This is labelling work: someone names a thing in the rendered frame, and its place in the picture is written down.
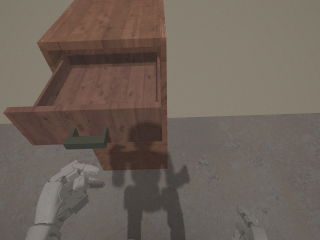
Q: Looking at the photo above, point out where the right robot hand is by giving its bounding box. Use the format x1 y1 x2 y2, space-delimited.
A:
231 205 268 240

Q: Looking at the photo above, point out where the left robot forearm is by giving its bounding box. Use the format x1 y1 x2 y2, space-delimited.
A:
25 223 62 240

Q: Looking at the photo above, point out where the handle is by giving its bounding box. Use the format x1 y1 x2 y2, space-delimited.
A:
63 126 108 150

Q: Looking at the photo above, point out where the left robot hand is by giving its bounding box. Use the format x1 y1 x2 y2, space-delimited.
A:
34 160 106 230

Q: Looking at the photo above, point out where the drawer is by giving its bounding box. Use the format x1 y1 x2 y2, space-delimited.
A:
3 51 163 146

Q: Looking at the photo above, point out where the cabinet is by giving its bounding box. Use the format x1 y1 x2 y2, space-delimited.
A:
37 0 168 171

